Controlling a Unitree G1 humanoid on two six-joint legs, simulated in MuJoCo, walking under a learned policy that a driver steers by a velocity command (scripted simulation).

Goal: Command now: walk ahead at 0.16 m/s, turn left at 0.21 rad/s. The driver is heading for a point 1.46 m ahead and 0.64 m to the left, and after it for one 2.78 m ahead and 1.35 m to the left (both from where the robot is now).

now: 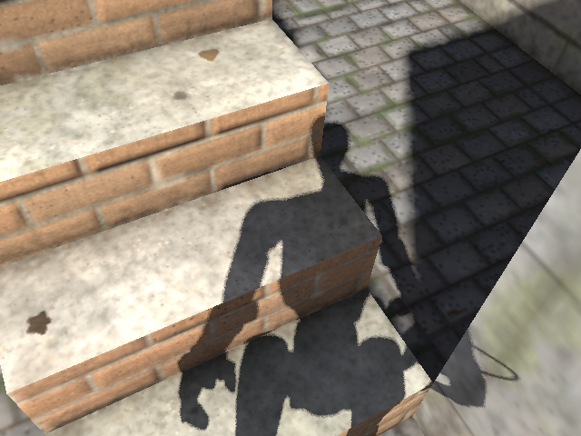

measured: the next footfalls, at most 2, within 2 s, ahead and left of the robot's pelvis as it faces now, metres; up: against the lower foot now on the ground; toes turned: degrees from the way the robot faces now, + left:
right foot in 0.32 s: +0.06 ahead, -0.11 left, +0.00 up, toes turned +12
left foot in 0.82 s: -0.06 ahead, +0.10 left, +0.00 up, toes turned +30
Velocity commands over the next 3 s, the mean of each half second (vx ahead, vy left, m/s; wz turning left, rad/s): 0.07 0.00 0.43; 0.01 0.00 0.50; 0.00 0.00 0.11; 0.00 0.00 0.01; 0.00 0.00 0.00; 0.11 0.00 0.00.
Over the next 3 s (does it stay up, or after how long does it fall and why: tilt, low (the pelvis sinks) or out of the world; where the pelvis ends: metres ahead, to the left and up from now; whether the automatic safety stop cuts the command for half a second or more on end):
stays up -0.01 -0.01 0.00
